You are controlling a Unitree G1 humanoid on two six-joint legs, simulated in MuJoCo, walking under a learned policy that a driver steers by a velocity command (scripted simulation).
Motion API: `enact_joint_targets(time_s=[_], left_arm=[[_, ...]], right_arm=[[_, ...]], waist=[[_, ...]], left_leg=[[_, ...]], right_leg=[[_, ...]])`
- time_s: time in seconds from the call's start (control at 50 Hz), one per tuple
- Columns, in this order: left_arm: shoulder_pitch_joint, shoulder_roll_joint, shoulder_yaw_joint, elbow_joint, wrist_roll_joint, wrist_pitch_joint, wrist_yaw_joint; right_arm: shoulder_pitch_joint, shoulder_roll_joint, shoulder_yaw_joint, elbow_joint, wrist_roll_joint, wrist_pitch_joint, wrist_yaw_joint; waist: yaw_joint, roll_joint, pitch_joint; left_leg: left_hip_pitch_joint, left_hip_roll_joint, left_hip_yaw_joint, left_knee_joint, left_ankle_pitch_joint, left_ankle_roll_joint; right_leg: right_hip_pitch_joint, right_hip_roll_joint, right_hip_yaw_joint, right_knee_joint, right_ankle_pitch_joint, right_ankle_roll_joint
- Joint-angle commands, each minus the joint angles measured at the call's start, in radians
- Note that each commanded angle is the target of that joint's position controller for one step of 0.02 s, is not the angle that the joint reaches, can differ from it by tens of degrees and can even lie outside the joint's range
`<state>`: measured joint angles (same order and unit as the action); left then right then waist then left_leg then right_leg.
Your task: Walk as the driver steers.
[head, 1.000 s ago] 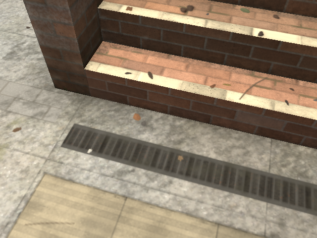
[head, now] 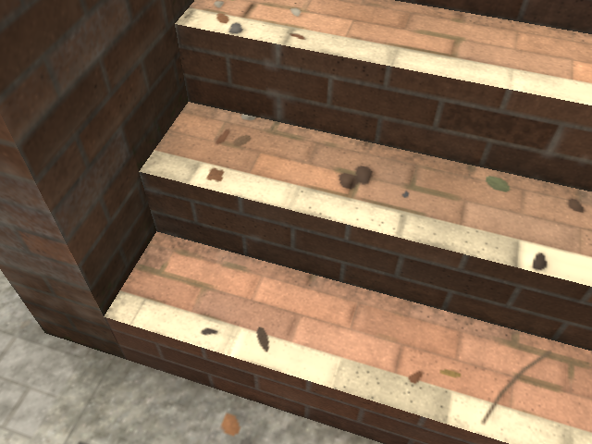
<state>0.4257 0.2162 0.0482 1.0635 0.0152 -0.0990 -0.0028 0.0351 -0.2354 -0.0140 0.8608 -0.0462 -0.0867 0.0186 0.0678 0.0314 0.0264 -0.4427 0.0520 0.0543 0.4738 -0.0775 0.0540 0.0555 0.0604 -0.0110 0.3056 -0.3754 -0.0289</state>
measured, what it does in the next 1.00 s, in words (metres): walks ahead, turning right: right foot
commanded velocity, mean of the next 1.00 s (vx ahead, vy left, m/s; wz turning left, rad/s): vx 0.47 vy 0.00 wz -0.40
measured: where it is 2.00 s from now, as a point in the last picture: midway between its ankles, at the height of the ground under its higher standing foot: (403, 396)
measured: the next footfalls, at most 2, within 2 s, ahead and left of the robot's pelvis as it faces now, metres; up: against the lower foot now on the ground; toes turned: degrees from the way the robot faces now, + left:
right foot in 0.48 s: +0.29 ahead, -0.11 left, +0.00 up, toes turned -18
left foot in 1.06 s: +0.59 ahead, -0.06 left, +0.20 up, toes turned -18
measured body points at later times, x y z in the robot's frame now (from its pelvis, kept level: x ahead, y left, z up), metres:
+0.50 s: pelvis +0.21 -0.03 -0.01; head +0.22 -0.05 +0.44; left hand +0.44 +0.16 -0.12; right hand +0.16 -0.28 -0.16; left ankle +0.13 +0.10 -0.70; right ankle +0.25 -0.10 -0.73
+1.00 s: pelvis +0.37 -0.08 +0.02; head +0.42 -0.11 +0.46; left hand +0.40 +0.18 -0.11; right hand +0.53 -0.32 -0.06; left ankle +0.52 -0.04 -0.44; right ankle +0.25 -0.10 -0.73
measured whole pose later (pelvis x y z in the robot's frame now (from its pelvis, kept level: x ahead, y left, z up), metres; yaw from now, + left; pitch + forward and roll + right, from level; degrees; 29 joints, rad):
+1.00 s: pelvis +0.37 -0.08 +0.02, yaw -25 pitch +4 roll +2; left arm 0.46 0.20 0.00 1.05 0.00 -0.05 0.05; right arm -0.01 -0.10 0.07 0.55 -0.05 0.03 -0.05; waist 0.05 -0.02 0.06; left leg -1.29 0.03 0.12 1.90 -0.56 0.06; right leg -0.03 0.06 0.11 0.23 -0.22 -0.10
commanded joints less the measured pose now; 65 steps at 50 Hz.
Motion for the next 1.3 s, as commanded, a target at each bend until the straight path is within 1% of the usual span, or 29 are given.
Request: enact_joint_targets(time_s=[0.02,0.04,0.06,0.12,0.28,0.34,0.42,0.46,0.48,0.5,0.52,0.54,0.58,0.64,0.7,0.72,0.84,0.96,1.02,1.04,1.06,1.08,1.1,1.12,1.16,1.18,1.22,1.26,1.3], left_arm=[[-0.064,0.091,0.006,-0.103,-0.019,-0.016,0.003],[0.051,0.049,0.001,-0.086,-0.037,-0.008,0.01],[-0.016,0.134,0.02,-0.069,-0.012,0.006,0.015],[-0.121,0.089,0.018,-0.09,0.007,0.032,-0.009],[-0.338,0.035,0.003,-0.194,0.025,0.054,-0.045],[-0.304,0.013,-0.015,-0.19,0.026,0.068,-0.04],[-0.314,0.068,0.002,-0.208,0.033,0.068,-0.02],[-0.142,0.069,0.016,-0.166,0.033,0.044,-0.012],[-0.036,0.143,0.042,-0.14,0.059,0.029,-0.002],[-0.072,0.296,0.073,-0.181,0.048,0.031,0.007],[-0.043,0.303,0.084,-0.185,0.0,0.047,0.012],[-0.111,0.243,0.074,-0.199,-0.014,0.053,0.017],[-0.188,0.161,0.047,-0.209,-0.009,0.06,0.014],[-0.176,0.137,0.032,-0.194,-0.001,0.046,0.02],[-0.073,0.138,0.026,-0.156,-0.001,0.032,0.033],[0.004,0.128,0.024,-0.128,0.01,0.028,0.036],[0.102,0.135,0.006,-0.067,0.01,0.018,0.039],[0.107,0.108,-0.028,-0.01,-0.012,0.034,0.05],[0.012,0.169,-0.009,-0.091,-0.022,0.068,0.085],[-0.009,0.216,0.006,-0.116,-0.023,0.061,0.079],[-0.033,0.264,0.026,-0.106,-0.06,0.039,0.058],[-0.019,0.262,0.037,-0.116,-0.07,0.016,0.038],[0.029,0.119,0.02,-0.144,-0.065,0.003,0.003],[0.097,0.089,0.018,-0.131,0.001,0.008,-0.012],[-0.112,0.053,0.021,-0.229,0.037,0.077,0.006],[-0.175,-0.002,0.003,-0.262,0.055,0.098,0.024],[-0.125,-0.037,-0.017,-0.26,0.038,0.124,0.029],[-0.111,-0.085,-0.033,-0.264,0.015,0.121,0.04],[-0.121,-0.079,-0.033,-0.266,0.012,0.121,0.05]], right_arm=[[0.42,-0.241,-0.074,0.048,-0.036,-0.042,-0.04],[0.443,-0.321,-0.1,0.071,-0.03,-0.026,-0.03],[0.375,-0.22,-0.083,0.049,-0.01,-0.018,-0.026],[0.247,-0.077,-0.048,0.028,0.001,-0.027,-0.029],[0.248,-0.1,-0.057,0.047,0.027,-0.05,-0.026],[0.28,-0.093,-0.052,0.063,0.032,-0.049,-0.03],[0.282,-0.145,-0.067,0.05,0.028,-0.03,-0.035],[0.26,-0.148,-0.06,0.039,0.04,0.001,-0.04],[0.263,-0.124,-0.05,0.01,0.045,0.004,-0.041],[0.271,-0.031,-0.028,-0.068,0.059,-0.002,-0.03],[0.262,-0.077,-0.031,-0.058,0.022,0.006,-0.036],[0.214,-0.076,-0.033,-0.065,0.005,0.008,-0.037],[0.211,-0.058,-0.033,-0.068,-0.009,0.007,-0.028],[0.237,0.003,-0.011,-0.095,-0.032,0.049,-0.024],[0.208,0.004,-0.005,-0.116,-0.03,0.063,-0.029],[0.198,0.041,0.003,-0.107,-0.011,0.07,-0.041],[-0.094,0.07,0.036,-0.293,-0.005,0.058,-0.057],[-0.228,0.119,0.086,-0.459,-0.014,0.093,-0.068],[-0.009,0.13,0.097,-0.404,0.017,0.121,-0.073],[0.172,0.077,0.068,-0.3,0.031,0.113,-0.066],[0.364,0.027,0.04,-0.228,0.021,0.097,-0.064],[0.435,-0.055,0.004,-0.173,-0.007,0.081,-0.063],[0.507,-0.178,-0.024,-0.12,-0.019,0.092,-0.088],[0.381,-0.137,-0.03,-0.144,0.03,0.102,-0.105],[0.101,-0.038,-0.028,-0.108,0.05,0.114,-0.099],[0.113,0.023,-0.017,-0.049,0.043,0.106,-0.099],[0.163,0.107,0.002,0.031,0.012,0.084,-0.081],[0.22,0.084,-0.008,0.082,0.006,0.052,-0.053],[0.246,0.062,-0.015,0.109,0.015,0.03,-0.041]], waist=[[-0.211,0.099,-0.262],[-0.164,0.292,-0.304],[-0.143,0.115,-0.222],[-0.09,0.067,-0.066],[-0.069,0.059,0.0],[-0.041,0.109,-0.067],[-0.047,0.078,-0.066],[0.03,0.014,-0.142],[0.08,-0.116,-0.141],[0.001,-0.371,-0.147],[0.028,-0.225,-0.229],[-0.005,-0.103,-0.126],[-0.066,-0.027,-0.057],[-0.108,-0.019,-0.078],[-0.083,-0.049,-0.097],[-0.044,-0.142,-0.123],[-0.008,-0.05,0.042],[-0.016,-0.06,0.089],[-0.115,-0.15,-0.157],[-0.168,-0.173,-0.331],[-0.253,-0.204,-0.412],[-0.279,-0.136,-0.439],[-0.239,0.361,-0.488],[-0.161,0.206,-0.562],[-0.036,-0.04,-0.15],[-0.023,-0.101,0.004],[0.02,-0.1,0.055],[0.015,0.009,0.027],[0.027,0.008,0.012]], left_leg=[[0.639,0.248,-0.276,-0.099,-0.06,0.082],[0.762,0.412,-0.561,-0.185,0.022,0.164],[0.653,0.359,-0.485,-0.201,-0.077,0.127],[0.42,0.264,-0.218,-0.279,0.025,0.077],[0.264,0.189,0.094,-0.325,0.232,0.083],[0.271,0.213,0.152,-0.24,0.322,0.084],[0.342,0.247,0.172,-0.039,0.56,0.057],[0.321,0.22,0.2,0.283,0.559,0.033],[0.121,0.196,0.193,0.571,0.222,-0.007],[-0.253,0.004,0.161,0.928,-0.404,-0.075],[-0.315,-0.014,-0.034,1.097,-0.381,-0.078],[-0.369,0.033,-0.064,1.161,-0.278,-0.08],[-0.395,0.044,-0.056,1.215,-0.217,-0.06],[-0.415,0.016,-0.036,1.246,-0.158,-0.061],[-0.475,0.006,-0.013,1.205,-0.096,-0.068],[-0.573,-0.037,0.028,1.455,-0.16,-0.066],[-1.06,-0.016,-0.017,1.712,-0.408,-0.014],[-0.95,-0.003,0.068,1.449,-0.521,-0.005],[-0.181,-0.06,0.048,0.933,-0.409,0.052],[0.003,-0.126,0.107,0.901,-0.407,0.046],[0.165,-0.135,0.075,0.737,-0.275,0.073],[0.307,-0.078,-0.156,0.547,-0.108,0.138],[0.459,0.294,-0.754,0.194,0.774,0.359],[0.353,0.337,-1.0,0.05,0.649,0.384],[0.036,0.267,-0.716,0.137,-0.112,0.313],[-0.093,0.212,-0.526,0.197,-0.184,0.238],[-0.179,0.135,-0.306,0.179,-0.223,0.157],[-0.085,0.138,-0.254,0.142,-0.117,0.145],[-0.048,0.148,-0.206,0.098,-0.075,0.122]], right_leg=[[-0.392,-0.068,0.035,0.558,0.403,-0.059],[-0.645,0.036,-0.004,0.769,-0.145,-0.045],[-0.663,-0.055,0.074,0.826,-0.107,-0.064],[-0.635,-0.144,0.072,0.793,0.05,-0.05],[-0.632,-0.15,-0.015,0.569,0.307,0.001],[-0.456,-0.109,-0.074,0.471,0.319,-0.021],[-0.425,-0.058,-0.108,0.383,0.163,-0.069],[-0.25,0.026,-0.13,0.239,0.125,-0.116],[-0.102,-0.087,0.075,0.107,0.11,-0.156],[0.084,-0.37,0.545,0.037,0.617,-0.282],[0.055,-0.425,0.672,-0.05,0.495,-0.389],[-0.052,-0.39,0.557,-0.038,0.328,-0.37],[-0.203,-0.279,0.41,0.001,0.367,-0.279],[-0.297,-0.179,0.282,0.083,0.593,-0.219],[-0.268,-0.175,0.29,0.08,0.615,-0.2],[-0.202,-0.209,0.343,0.076,0.608,-0.247],[-0.036,-0.278,0.448,-0.009,0.217,-0.241],[-0.175,-0.21,0.28,-0.157,0.489,-0.172],[-0.22,-0.221,0.101,-0.132,1.503,-0.139],[-0.13,-0.251,0.095,0.006,1.908,-0.144],[-0.085,-0.273,0.08,0.222,2.073,-0.124],[-0.166,-0.218,0.11,0.489,1.73,-0.093],[-0.42,0.125,0.167,0.955,0.203,0.016],[-0.444,0.14,0.35,1.346,0.055,0.03],[-0.737,0.038,0.196,1.534,0.122,0.026],[-0.813,0.024,0.214,1.514,0.144,0.002],[-0.822,0.052,0.185,1.539,0.199,-0.009],[-0.943,0.09,0.185,1.665,0.204,-0.031],[-0.989,0.074,0.193,1.618,0.228,-0.031]])
Velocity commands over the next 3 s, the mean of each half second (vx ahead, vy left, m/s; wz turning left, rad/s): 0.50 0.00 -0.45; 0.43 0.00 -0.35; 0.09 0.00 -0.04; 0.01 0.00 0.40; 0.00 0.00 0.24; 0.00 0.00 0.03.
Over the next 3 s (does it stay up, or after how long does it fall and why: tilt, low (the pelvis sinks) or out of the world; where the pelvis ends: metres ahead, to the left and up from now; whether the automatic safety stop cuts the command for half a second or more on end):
stays up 0.56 -0.15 0.20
